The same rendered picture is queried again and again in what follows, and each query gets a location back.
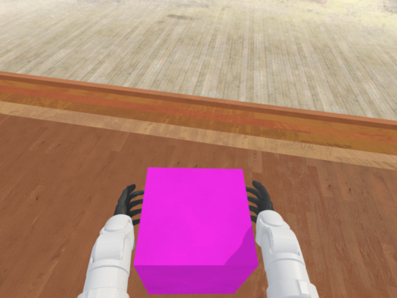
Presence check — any left robot forearm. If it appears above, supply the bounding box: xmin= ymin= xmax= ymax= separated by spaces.
xmin=77 ymin=214 xmax=135 ymax=298

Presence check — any right robot forearm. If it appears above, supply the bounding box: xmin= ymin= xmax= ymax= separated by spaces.
xmin=256 ymin=210 xmax=319 ymax=298

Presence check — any right robot hand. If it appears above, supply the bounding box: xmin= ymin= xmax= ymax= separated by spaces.
xmin=246 ymin=181 xmax=274 ymax=223

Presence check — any left robot hand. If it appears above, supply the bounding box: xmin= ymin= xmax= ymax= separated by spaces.
xmin=114 ymin=184 xmax=145 ymax=226

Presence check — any carton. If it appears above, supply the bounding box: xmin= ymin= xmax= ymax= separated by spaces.
xmin=134 ymin=168 xmax=258 ymax=294

